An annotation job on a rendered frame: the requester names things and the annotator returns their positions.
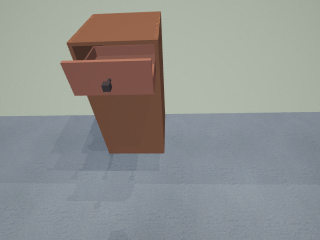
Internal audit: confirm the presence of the drawer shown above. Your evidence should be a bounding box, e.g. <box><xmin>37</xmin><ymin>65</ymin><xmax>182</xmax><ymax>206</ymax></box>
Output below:
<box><xmin>60</xmin><ymin>44</ymin><xmax>156</xmax><ymax>96</ymax></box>

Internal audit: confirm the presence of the cabinet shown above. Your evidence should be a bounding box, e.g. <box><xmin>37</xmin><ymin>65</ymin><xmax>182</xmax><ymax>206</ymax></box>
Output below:
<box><xmin>66</xmin><ymin>11</ymin><xmax>165</xmax><ymax>154</ymax></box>

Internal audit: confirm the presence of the handle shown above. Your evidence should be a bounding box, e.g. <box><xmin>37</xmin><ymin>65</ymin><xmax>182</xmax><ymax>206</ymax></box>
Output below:
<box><xmin>101</xmin><ymin>78</ymin><xmax>112</xmax><ymax>92</ymax></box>

